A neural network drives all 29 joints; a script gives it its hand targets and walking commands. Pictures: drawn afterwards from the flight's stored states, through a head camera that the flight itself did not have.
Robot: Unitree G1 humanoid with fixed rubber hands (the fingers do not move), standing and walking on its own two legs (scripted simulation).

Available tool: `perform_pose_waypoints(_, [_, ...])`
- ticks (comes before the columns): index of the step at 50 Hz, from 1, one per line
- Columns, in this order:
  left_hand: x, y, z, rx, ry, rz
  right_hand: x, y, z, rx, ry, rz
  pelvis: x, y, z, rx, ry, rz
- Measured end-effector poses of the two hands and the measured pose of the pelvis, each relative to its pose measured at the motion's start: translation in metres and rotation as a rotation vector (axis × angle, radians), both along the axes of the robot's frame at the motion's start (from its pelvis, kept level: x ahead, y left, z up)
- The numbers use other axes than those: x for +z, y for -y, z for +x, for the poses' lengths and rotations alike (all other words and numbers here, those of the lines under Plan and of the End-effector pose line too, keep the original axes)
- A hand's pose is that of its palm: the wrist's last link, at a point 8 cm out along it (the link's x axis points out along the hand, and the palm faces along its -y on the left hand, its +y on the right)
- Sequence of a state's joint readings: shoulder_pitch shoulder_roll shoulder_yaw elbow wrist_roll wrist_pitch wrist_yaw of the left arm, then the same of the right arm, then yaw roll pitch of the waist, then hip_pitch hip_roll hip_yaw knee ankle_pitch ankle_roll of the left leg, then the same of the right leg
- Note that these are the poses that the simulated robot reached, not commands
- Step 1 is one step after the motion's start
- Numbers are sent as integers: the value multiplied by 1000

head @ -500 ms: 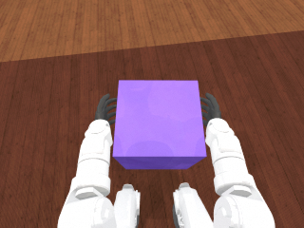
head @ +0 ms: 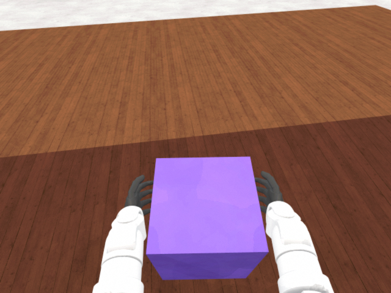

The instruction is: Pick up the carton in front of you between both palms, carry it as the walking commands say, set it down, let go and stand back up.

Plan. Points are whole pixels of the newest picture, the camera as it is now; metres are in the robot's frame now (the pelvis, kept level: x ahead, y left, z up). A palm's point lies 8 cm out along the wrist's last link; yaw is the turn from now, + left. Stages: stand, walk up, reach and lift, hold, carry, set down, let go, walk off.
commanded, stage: reach and lift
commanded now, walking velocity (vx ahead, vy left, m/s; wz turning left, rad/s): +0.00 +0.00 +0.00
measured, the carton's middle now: (203, 222) +0.31 +0.00 -0.08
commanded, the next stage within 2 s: hold in 1.18 s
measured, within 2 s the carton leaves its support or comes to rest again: neither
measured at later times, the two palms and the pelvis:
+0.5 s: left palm (126, 207) +0.29 +0.15 +0.05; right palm (282, 201) +0.29 -0.15 +0.05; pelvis -0.01 +0.00 +0.02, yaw +0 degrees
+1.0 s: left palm (126, 201) +0.30 +0.15 +0.06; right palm (282, 195) +0.30 -0.15 +0.06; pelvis +0.01 +0.00 +0.03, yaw +0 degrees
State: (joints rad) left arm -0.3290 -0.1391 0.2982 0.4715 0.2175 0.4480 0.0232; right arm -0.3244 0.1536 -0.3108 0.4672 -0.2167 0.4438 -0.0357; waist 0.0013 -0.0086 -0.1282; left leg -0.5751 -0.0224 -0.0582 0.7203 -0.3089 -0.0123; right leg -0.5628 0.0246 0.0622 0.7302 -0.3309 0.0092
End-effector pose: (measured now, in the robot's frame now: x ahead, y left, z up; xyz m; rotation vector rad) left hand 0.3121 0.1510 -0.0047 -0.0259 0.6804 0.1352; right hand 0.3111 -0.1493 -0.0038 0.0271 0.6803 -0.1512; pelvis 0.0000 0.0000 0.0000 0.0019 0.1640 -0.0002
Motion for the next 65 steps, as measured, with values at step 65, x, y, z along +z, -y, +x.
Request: perform_pose_waypoints(65, [80, 0, -20, -34, 31, 52, 80, 0, -18, 50, 31, -54, 33, -1, 10, 2, 278, 0])
